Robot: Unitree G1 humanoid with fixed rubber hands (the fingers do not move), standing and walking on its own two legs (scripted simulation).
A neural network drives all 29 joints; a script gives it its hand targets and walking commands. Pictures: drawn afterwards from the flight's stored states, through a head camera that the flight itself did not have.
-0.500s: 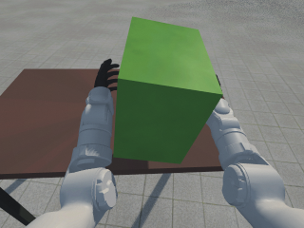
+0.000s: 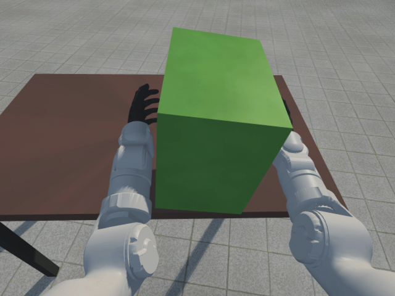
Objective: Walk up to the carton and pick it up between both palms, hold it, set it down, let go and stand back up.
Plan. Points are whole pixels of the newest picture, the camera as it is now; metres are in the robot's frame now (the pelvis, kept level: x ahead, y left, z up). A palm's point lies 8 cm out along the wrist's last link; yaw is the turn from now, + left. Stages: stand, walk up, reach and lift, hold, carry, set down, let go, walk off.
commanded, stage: set down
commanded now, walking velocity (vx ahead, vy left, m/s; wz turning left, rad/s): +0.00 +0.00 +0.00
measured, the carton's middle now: (208, 123) +0.47 +0.04 +0.10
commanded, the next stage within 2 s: none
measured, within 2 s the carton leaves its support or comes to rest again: rests again in 1.34 s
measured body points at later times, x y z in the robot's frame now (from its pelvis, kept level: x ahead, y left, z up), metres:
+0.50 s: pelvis +0.00 +0.00 +0.00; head +0.04 +0.00 +0.45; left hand +0.42 +0.18 +0.11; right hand +0.46 -0.12 +0.09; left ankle +0.02 +0.16 -0.75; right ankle -0.01 -0.08 -0.75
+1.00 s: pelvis +0.01 +0.00 +0.00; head +0.05 +0.00 +0.45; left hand +0.42 +0.18 +0.09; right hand +0.46 -0.12 +0.08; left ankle +0.02 +0.15 -0.75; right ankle -0.01 -0.08 -0.75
